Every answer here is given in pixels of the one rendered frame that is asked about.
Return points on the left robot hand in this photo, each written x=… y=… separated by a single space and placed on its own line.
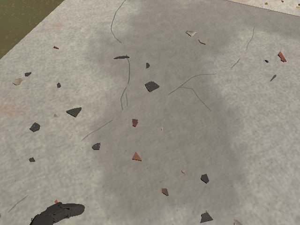
x=57 y=212

